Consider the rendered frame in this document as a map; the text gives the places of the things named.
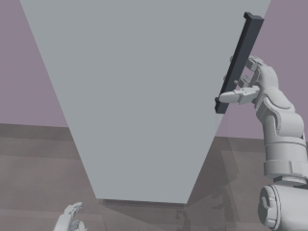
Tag robot right upper arm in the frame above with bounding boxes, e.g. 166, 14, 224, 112
257, 184, 308, 231

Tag right robot hand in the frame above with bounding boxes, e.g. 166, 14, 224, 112
218, 55, 279, 105

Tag fridge door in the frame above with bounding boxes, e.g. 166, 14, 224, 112
19, 0, 271, 204

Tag left robot hand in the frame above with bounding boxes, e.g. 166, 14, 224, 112
52, 202, 88, 231

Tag robot right forearm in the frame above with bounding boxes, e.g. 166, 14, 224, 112
254, 89, 308, 190

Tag handle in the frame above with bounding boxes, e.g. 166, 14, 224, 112
215, 12, 265, 115

